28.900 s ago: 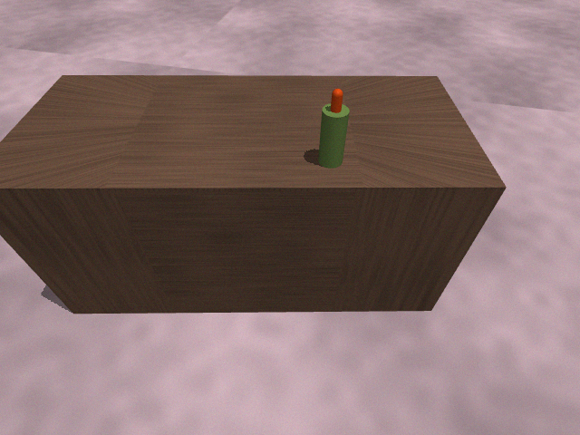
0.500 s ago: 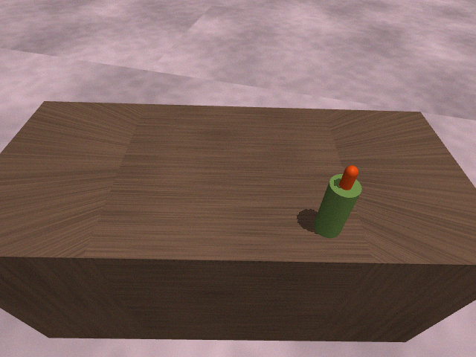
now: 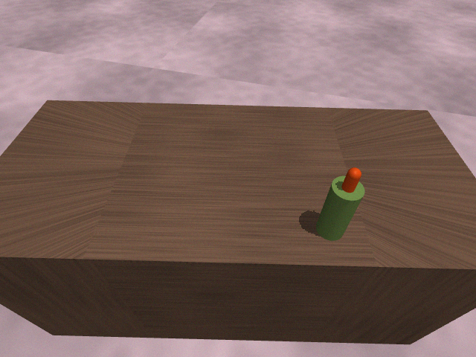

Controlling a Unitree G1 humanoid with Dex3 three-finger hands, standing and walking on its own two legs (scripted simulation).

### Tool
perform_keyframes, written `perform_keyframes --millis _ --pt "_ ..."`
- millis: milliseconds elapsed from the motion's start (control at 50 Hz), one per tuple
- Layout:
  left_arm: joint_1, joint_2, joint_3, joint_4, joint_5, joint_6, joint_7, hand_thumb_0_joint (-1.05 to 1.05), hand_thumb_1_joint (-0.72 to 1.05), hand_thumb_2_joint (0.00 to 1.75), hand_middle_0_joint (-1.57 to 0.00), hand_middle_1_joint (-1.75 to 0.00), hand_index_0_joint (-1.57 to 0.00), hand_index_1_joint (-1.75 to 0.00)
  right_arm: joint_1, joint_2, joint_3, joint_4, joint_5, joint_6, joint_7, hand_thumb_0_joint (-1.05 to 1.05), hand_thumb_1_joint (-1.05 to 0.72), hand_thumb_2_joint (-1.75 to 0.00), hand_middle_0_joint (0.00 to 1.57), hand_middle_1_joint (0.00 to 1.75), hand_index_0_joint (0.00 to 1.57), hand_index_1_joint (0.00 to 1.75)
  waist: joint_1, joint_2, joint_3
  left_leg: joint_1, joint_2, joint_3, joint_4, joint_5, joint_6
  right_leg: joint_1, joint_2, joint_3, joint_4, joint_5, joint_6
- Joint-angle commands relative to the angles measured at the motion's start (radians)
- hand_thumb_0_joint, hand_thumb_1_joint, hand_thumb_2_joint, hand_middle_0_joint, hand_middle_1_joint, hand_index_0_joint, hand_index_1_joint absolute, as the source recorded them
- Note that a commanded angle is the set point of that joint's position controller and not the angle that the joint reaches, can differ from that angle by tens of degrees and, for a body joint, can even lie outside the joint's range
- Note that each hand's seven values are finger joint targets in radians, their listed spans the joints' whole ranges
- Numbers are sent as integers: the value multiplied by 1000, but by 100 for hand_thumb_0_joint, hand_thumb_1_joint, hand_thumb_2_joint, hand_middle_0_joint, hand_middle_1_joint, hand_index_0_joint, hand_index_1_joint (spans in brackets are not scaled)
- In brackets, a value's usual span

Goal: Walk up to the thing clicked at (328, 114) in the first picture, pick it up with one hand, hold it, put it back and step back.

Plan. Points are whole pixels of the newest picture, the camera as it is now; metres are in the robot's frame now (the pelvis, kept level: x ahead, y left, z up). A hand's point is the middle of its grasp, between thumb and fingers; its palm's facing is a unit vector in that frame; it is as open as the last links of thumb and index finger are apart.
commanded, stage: stand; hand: right
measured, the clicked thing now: (341, 202) +0.45 -0.20 -0.02
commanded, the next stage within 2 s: step back in 0.62 s
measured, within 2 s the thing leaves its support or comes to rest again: neither
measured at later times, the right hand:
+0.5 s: hand out of the picture +0.08 -0.25 -0.16, palm faces -0.03 +0.94 -0.35, open 7.4 cm
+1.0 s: hand out of the picture +0.06 -0.29 -0.19, palm faces -0.05 +0.93 -0.36, open 7.4 cm
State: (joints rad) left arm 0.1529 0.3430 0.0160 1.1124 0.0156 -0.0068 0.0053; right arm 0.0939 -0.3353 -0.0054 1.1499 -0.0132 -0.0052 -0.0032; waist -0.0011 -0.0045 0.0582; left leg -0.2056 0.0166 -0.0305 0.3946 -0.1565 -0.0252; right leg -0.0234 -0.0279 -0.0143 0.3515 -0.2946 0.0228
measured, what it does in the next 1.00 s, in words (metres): lifts its left foot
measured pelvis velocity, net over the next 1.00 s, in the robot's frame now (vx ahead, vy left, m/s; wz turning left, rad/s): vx -0.08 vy -0.03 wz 0.03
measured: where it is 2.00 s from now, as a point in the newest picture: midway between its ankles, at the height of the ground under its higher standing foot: outside the picture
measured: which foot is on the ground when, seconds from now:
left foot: down 0.00-0.90, up 0.92-1.00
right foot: down 0.00-1.00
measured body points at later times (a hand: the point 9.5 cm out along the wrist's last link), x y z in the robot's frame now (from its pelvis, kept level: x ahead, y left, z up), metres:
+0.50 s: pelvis +0.00 +0.00 +0.00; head +0.02 +0.00 +0.45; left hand +0.06 +0.30 -0.14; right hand +0.08 -0.30 -0.13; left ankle +0.04 +0.14 -0.74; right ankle -0.06 -0.13 -0.74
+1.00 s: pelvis -0.08 -0.03 -0.03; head -0.02 -0.06 +0.42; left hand -0.03 +0.30 -0.13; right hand +0.06 -0.33 -0.17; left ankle -0.02 +0.12 -0.70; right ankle -0.10 -0.13 -0.74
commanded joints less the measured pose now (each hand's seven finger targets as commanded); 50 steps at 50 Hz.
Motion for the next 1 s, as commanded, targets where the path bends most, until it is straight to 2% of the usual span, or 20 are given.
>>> perform_keyframes --millis 0,80,180,220,380,500,580,600,680,740,760,780,800,840,860,880,900,920,940,980 --pt "-15 214 43 -54 -3 -14 15 0 90 90 -20 -30 -20 -30 -19 -218 -41 -48 7 -16 -12 0 -90 -90 20 30 20 30 -6 2 -64 95 94 -78 -30 197 41 -78 -97 55 -72 201 -29" --pt "-5 208 41 -53 -2 -14 13 0 90 90 -20 -30 -20 -30 -33 -214 -41 -54 7 -14 -11 0 -90 -90 20 30 20 30 1 11 -48 89 90 -78 -38 133 40 -94 -96 57 -94 142 -32" --pt "-4 211 42 -65 -6 -18 15 0 90 90 -20 -30 -20 -30 -27 -202 -36 -62 4 -19 -13 0 -90 -90 20 30 20 30 5 -10 -96 109 94 -59 3 333 43 -34 -105 45 -62 364 -23" --pt "7 208 42 -65 -8 -17 16 0 90 90 -20 -30 -20 -30 -19 -213 -36 -59 5 -21 -14 0 -90 -90 20 30 20 30 6 16 -132 135 98 -61 17 376 47 -14 -104 43 -47 386 -22" --pt "-26 212 44 -65 1 -9 10 0 90 90 -20 -30 -20 -30 -22 -223 -37 -59 6 -13 -13 0 -90 -90 20 30 20 30 -10 13 -27 75 89 -89 -61 78 37 -106 -93 51 -99 79 -38" --pt "-6 210 42 -69 -4 -17 12 0 90 90 -20 -30 -20 -30 -20 -204 -32 -66 6 -20 -12 0 -90 -90 20 30 20 30 1 -3 -87 102 94 -72 -10 302 42 -46 -103 40 -72 297 -27" --pt "6 211 43 -68 -7 -14 14 0 90 90 -20 -30 -20 -30 -19 -213 -33 -66 8 -19 -15 0 -90 -90 20 30 20 30 4 6 -115 121 93 -69 0 305 46 -28 -103 39 -65 297 -27" --pt "-35 276 83 -92 -25 2 16 0 90 90 -20 -30 -20 -30 -64 -260 -55 -108 7 0 -9 0 -90 -90 20 30 20 30 -6 28 23 14 78 -64 74 455 84 -106 -75 34 34 389 -37" --pt "-16 231 88 -141 -30 19 21 0 90 90 -20 -30 -20 -30 -15 -268 -76 -152 20 16 -8 0 -90 -90 20 30 20 30 -19 63 -93 21 130 -107 118 533 168 -95 -30 -7 210 334 -73" --pt "28 190 85 -164 -24 39 14 0 90 90 -20 -30 -20 -30 -20 -311 -102 -197 17 31 -10 0 -90 -90 20 30 20 30 -14 180 -162 -5 226 -247 32 411 248 -133 43 -15 393 67 -70" --pt "51 189 88 -165 -22 44 11 0 90 90 -20 -30 -20 -30 -45 -318 -105 -216 11 35 -11 0 -90 -90 20 30 20 30 -2 217 -169 -49 262 -285 3 390 278 -127 65 -1 481 -106 -64" --pt "80 182 90 -165 -18 50 9 0 90 90 -20 -30 -20 -30 -63 -316 -107 -234 2 37 -13 0 -90 -90 20 30 20 30 11 230 -190 -51 284 -303 2 356 295 -143 64 14 518 -216 -70" --pt "91 187 95 -162 -17 53 6 0 90 90 -20 -30 -20 -30 -73 -311 -110 -248 -4 42 -13 0 -90 -90 20 30 20 30 14 221 -196 -106 278 -293 5 292 295 -129 56 34 551 -241 -74" --pt "172 195 107 -150 -13 52 3 0 90 90 -20 -30 -20 -30 -145 -300 -109 -293 -7 51 -12 0 -90 -90 20 30 20 30 74 173 -188 -186 212 -195 131 216 253 -97 15 46 431 -169 -101" --pt "180 212 111 -158 -2 45 7 0 90 90 -20 -30 -20 -30 -176 -264 -97 -307 2 57 -12 0 -90 -90 20 30 20 30 109 50 -124 -182 90 -129 294 149 173 -184 -80 156 145 -34 -112" --pt "130 322 135 -183 13 32 11 0 90 90 -20 -30 -20 -30 -186 -213 -89 -329 15 63 -17 0 -90 -90 20 30 20 30 97 -169 -29 -351 -126 -64 507 -125 80 -191 -249 415 -30 175 -148" --pt "54 377 148 -231 21 24 14 0 90 90 -20 -30 -20 -30 -120 -191 -81 -322 8 68 -30 0 -90 -90 20 30 20 30 62 -194 4 -401 -165 -148 635 -427 53 -231 -355 518 -50 329 -204" --pt "-26 337 136 -255 20 22 13 0 90 90 -20 -30 -20 -30 -18 -211 -85 -287 5 74 -33 0 -90 -90 20 30 20 30 -9 -110 8 -358 -146 -183 732 -426 56 -261 -322 401 -13 375 -224" --pt "-83 364 141 -286 29 17 19 0 90 90 -20 -30 -20 -30 34 -212 -94 -285 9 72 -32 0 -90 -90 20 30 20 30 -29 -148 -25 -328 -148 -180 808 -435 63 -325 -356 419 -3 427 -287" --pt "-146 318 134 -319 34 5 23 0 90 90 -20 -30 -20 -30 28 -256 -111 -273 11 62 -21 0 -90 -90 20 30 20 30 -34 -191 -4 -281 -119 -167 861 -341 43 -349 -284 334 27 388 -265"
